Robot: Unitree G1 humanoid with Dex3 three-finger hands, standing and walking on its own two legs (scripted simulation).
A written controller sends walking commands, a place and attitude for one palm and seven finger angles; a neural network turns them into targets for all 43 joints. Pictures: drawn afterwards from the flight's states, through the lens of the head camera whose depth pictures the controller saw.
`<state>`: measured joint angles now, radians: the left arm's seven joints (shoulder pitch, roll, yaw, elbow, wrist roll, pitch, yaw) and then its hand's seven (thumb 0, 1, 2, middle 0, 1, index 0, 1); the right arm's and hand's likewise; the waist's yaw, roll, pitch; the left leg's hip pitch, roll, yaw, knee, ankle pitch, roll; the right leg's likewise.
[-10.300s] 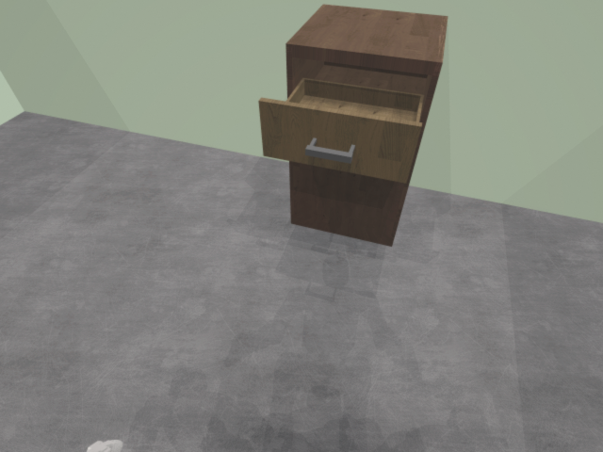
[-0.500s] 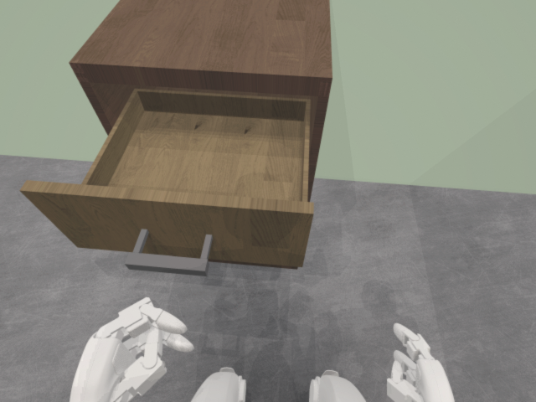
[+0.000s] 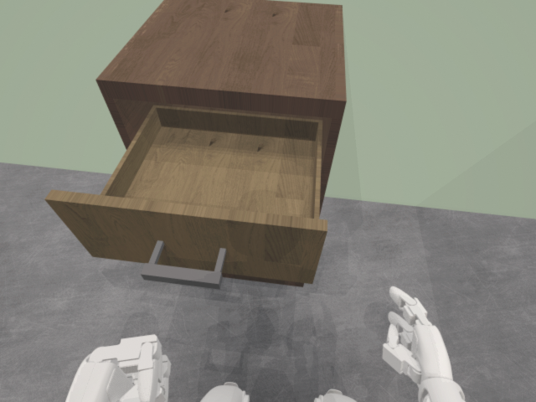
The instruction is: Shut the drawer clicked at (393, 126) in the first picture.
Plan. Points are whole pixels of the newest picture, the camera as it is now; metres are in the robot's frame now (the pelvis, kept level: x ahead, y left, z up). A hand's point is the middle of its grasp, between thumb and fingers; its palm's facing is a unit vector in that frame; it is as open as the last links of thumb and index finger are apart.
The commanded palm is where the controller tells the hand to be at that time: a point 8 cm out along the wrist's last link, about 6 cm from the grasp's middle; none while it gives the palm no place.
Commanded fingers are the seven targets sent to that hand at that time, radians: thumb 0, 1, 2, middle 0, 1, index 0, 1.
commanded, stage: raise the hand and make a fist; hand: left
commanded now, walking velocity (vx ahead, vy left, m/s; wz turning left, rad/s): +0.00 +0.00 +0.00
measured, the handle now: (186, 263) +0.33 +0.17 -0.01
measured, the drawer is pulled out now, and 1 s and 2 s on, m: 0.26 0.26 0.26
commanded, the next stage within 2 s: bring the fist close to the handle in 0.54 s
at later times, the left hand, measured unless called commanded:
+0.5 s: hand (155, 398) +0.13 +0.13 +0.09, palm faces -0.01 -1.00 -0.03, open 3.3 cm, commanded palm +0.08 +0.19 +0.09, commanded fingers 0.00 0.90 0.90 -1.40 -1.60 -1.40 -1.60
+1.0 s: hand (173, 373) +0.16 +0.13 +0.06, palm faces -0.04 -1.00 -0.02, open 3.3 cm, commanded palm +0.12 +0.19 +0.06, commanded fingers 0.00 0.90 0.90 -1.40 -1.60 -1.40 -1.60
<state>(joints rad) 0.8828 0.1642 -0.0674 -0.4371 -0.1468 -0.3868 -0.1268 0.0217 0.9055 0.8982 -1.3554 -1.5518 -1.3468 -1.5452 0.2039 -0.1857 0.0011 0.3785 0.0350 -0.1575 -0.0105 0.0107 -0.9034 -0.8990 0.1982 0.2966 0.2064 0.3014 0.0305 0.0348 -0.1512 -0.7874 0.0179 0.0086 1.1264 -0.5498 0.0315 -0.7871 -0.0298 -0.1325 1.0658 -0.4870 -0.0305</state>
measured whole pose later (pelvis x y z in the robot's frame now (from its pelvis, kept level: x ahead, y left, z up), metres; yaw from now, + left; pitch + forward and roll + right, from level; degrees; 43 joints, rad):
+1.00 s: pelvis +0.00 +0.00 -0.01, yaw +0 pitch +15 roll -2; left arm 0.76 0.17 -0.04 -0.33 -0.15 -0.43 -0.14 0.02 0.91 0.90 -1.40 -1.60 -1.39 -1.60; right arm 0.22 -0.21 -0.01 0.43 0.03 -0.17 -0.02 0.01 -0.90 -0.90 0.20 0.30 0.21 0.30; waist 0.00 0.03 -0.15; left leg -0.88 0.02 0.01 1.20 -0.57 0.03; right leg -0.88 -0.03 -0.13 1.14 -0.51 -0.04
